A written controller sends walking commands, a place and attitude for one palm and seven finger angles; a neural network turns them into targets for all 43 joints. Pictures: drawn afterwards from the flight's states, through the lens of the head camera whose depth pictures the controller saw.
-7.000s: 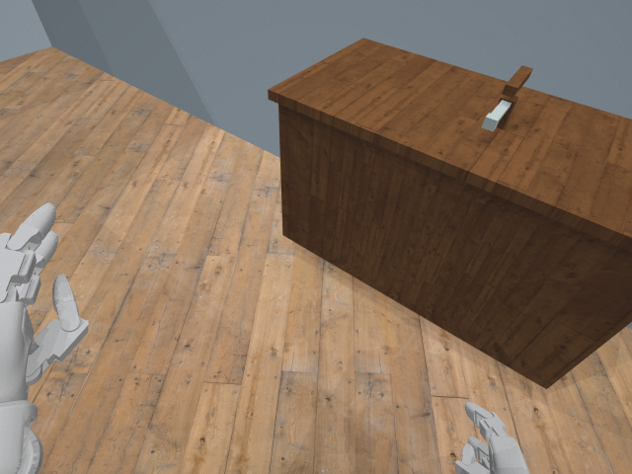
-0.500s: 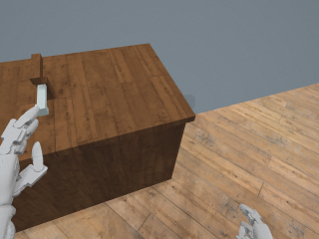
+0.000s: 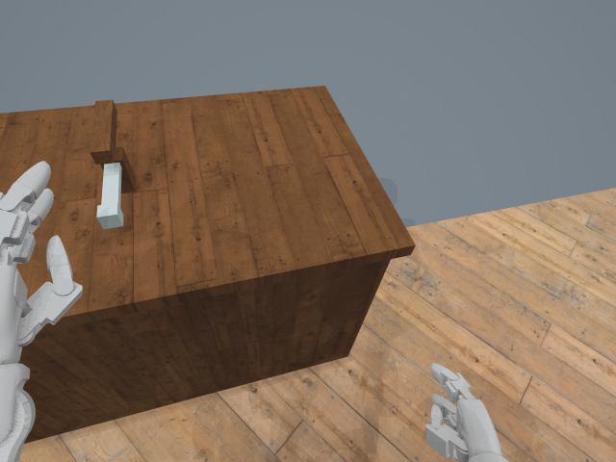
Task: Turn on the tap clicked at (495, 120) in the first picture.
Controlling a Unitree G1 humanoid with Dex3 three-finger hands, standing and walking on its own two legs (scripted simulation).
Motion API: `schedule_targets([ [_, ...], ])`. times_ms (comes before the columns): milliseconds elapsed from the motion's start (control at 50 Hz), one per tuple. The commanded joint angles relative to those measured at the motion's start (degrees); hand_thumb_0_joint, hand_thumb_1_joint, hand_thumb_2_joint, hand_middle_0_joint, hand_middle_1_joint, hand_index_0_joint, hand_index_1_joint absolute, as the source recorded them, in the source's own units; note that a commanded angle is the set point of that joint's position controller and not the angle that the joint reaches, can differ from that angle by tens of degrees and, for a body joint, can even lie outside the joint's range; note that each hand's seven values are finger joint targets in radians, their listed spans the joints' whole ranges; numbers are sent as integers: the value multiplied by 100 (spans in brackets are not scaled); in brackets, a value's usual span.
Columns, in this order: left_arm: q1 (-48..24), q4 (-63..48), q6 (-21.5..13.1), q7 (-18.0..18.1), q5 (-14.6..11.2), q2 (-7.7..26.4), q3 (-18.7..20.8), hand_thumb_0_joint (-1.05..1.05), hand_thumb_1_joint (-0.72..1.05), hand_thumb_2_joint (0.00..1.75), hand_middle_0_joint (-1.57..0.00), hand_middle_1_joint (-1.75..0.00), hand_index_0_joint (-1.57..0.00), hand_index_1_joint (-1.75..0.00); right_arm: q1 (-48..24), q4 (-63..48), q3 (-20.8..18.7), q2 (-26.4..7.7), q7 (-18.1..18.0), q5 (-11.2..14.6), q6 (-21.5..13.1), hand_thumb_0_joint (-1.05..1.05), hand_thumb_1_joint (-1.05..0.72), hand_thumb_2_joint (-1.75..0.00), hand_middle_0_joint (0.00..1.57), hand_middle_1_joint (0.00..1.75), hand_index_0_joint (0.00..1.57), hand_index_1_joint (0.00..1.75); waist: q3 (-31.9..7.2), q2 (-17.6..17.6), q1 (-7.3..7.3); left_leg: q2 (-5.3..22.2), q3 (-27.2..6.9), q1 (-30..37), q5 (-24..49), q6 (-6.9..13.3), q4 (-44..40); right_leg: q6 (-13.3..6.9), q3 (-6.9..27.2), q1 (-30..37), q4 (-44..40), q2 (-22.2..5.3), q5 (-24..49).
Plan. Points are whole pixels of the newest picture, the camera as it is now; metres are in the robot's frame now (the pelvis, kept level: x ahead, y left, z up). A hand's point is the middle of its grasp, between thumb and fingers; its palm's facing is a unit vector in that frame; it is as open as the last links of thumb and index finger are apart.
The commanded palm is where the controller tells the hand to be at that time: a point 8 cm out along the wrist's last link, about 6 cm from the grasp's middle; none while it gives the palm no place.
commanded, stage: come to a stop and stand still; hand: left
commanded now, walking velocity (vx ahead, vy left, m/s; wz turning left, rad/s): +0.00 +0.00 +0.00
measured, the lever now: (110, 216) +0.42 +0.35 +0.02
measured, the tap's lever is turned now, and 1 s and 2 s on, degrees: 0 0 0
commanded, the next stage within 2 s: look again from close up in 0.30 s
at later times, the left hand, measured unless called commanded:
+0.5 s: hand (94, 302) +0.22 +0.23 +0.16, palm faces +0.40 -0.85 -0.35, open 7.4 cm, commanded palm +0.16 +0.26 +0.17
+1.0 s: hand (76, 282) +0.22 +0.24 +0.18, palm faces +0.41 -0.83 -0.38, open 7.4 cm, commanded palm +0.15 +0.26 +0.17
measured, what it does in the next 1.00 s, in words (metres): stands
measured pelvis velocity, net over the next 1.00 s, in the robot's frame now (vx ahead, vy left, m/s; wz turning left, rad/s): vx -0.01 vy -0.02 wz -0.01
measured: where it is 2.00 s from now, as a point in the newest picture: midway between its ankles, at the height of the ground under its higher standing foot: outside the picture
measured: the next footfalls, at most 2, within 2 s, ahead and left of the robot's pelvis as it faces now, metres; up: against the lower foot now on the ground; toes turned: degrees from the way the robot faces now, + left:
none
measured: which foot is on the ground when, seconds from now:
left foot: down 0.00-1.00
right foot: down 0.00-1.00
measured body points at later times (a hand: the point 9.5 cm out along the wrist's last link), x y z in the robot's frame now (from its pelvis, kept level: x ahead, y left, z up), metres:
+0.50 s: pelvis +0.00 -0.02 +0.00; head +0.01 -0.02 +0.45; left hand +0.19 +0.27 +0.18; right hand +0.18 -0.25 -0.07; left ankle +0.01 +0.06 -0.74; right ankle +0.00 -0.14 -0.74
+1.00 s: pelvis -0.01 -0.02 +0.00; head +0.02 -0.01 +0.45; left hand +0.20 +0.28 +0.20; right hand +0.17 -0.24 -0.07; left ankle +0.01 +0.06 -0.74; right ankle +0.00 -0.14 -0.74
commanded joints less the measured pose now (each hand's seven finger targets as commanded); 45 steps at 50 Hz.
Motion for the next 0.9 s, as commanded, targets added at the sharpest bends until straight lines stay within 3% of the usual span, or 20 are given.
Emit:
schedule_targets([
  [0,19,-1449,-342,95,-72,927,645,0,90,90,-20,-30,-20,-30,-237,-860,-379,-789,-33,78,-113,0,-90,-90,20,30,20,30,-1465,842,-78,727,-561,1051,3446,-650,-18,-267,-124,267,158,1,1558],
  [80,259,-1280,-253,121,-123,1025,804,0,90,90,-20,-30,-20,-30,-285,-908,-413,-846,-65,126,22,0,-90,-90,20,30,20,30,-1364,613,-83,683,-503,728,2939,-606,-15,-279,-19,467,42,-81,1895],
  [160,153,-1217,-229,143,-148,964,680,0,90,90,-20,-30,-20,-30,-321,-904,-421,-867,-124,130,87,0,-90,-90,20,30,20,30,-1274,579,-83,668,-504,532,2249,-508,-129,-273,76,512,-31,-139,1795],
  [200,55,-1278,-216,169,-143,957,647,0,90,90,-20,-30,-20,-30,-355,-903,-405,-863,-158,124,98,0,-90,-90,20,30,20,30,-1326,558,-84,656,-506,559,2274,-458,-89,-281,86,554,-18,-168,1882],
  [260,-108,-1319,-206,189,-145,911,522,0,90,90,-20,-30,-20,-30,-386,-901,-416,-889,-181,128,83,0,-90,-90,20,30,20,30,-1171,596,-80,630,-532,443,1658,-395,-217,-285,191,496,-145,-194,1535],
  [280,-156,-1373,-198,210,-137,1061,660,0,90,90,-20,-30,-20,-30,-451,-890,-410,-880,-205,129,77,0,-90,-90,20,30,20,30,-1137,619,-70,615,-513,456,1596,-382,-223,-283,197,467,-162,-196,1531],
  [300,-186,-1307,-202,206,-142,898,498,0,90,90,-20,-30,-20,-30,-433,-882,-394,-872,-207,117,78,0,-90,-90,20,30,20,30,-1076,600,-85,615,-531,382,1390,-367,-268,-289,202,462,-212,-208,1368],
  [360,-177,-1125,-202,210,-144,886,489,0,90,90,-20,-30,-20,-30,-428,-854,-410,-888,-218,117,68,0,-90,-90,20,30,20,30,-871,469,-77,565,-566,215,719,-334,-416,-290,277,392,-386,-208,955],
  [380,-183,-1126,-200,220,-137,1036,640,0,90,90,-20,-30,-20,-30,-476,-847,-404,-879,-234,113,74,0,-90,-90,20,30,20,30,-851,525,-71,562,-549,228,649,-322,-435,-288,291,347,-432,-210,914],
  [400,-205,-1091,-210,205,-142,885,498,0,90,90,-20,-30,-20,-30,-448,-833,-394,-869,-232,103,79,0,-90,-90,20,30,20,30,-828,548,-89,560,-554,182,470,-311,-463,-295,301,352,-471,-216,788],
  [460,-146,-909,-205,200,-142,882,505,0,90,90,-20,-30,-20,-30,-431,-824,-407,-880,-228,104,76,0,-90,-90,20,30,20,30,-697,346,-85,521,-558,89,72,-288,-506,-296,381,254,-667,-222,462],
  [540,-209,-930,-203,186,-153,873,469,0,90,90,-20,-30,-20,-30,-428,-810,-410,-898,-225,111,63,0,-90,-90,20,30,20,30,-730,334,-91,512,-551,156,151,-291,-538,-284,340,254,-693,-186,450],
  [580,-312,-1139,-223,188,-135,1016,561,0,90,90,-20,-30,-20,-30,-466,-813,-414,-894,-231,119,51,0,-90,-90,20,30,20,30,-807,618,-88,510,-551,205,311,-300,-581,-268,271,335,-607,-144,575],
  [640,-182,-1147,-219,189,-152,939,506,0,90,90,-20,-30,-20,-30,-412,-829,-421,-895,-223,122,28,0,-90,-90,20,30,20,30,-863,464,-71,530,-572,228,455,-286,-574,-251,222,428,-541,-128,707],
  [780,-18,-1110,-179,189,-168,1014,614,0,90,90,-20,-30,-20,-30,-407,-801,-421,-884,-225,123,30,0,-90,-90,20,30,20,30,-880,503,-56,560,-557,308,765,-300,-546,-234,224,427,-489,-134,932],
  [800,-5889,-2773,-783,174,751,5469,3778,0,90,90,-20,-30,-20,-30,294,-786,-446,-1077,-162,-157,-208,0,-90,-90,20,30,20,30,196,-366,-48,775,-390,-652,1152,-182,244,77,418,-531,-912,-419,1169],
  [820,-2458,736,-541,-70,185,1913,1517,0,90,90,-20,-30,-20,-30,-237,-444,-197,-408,-146,74,-213,0,-90,-90,20,30,20,30,-1101,-266,-92,415,-536,347,1547,-189,-116,-418,450,-188,-321,-533,1215],
  [840,-911,729,-519,-135,0,1118,938,0,90,90,-20,-30,-20,-30,-46,-766,-587,-960,-138,91,-343,0,-90,-90,20,30,20,30,-1120,488,154,541,-441,673,1626,-296,73,-342,995,12,-388,-434,1738],
  [860,-589,-244,-589,-149,-142,880,533,0,90,90,-20,-30,-20,-30,24,-774,-577,-969,-47,136,-339,0,-90,-90,20,30,20,30,-1407,907,37,582,-535,550,1713,-273,-96,-315,699,506,-132,-466,1607],
  [880,-78,-461,-620,-156,-236,390,138,0,90,90,-20,-30,-20,-30,-101,-788,-564,-879,51,215,-387,0,-90,-90,20,30,20,30,-1556,1203,35,660,-550,722,2058,-257,-156,-330,518,564,80,-381,1514],
])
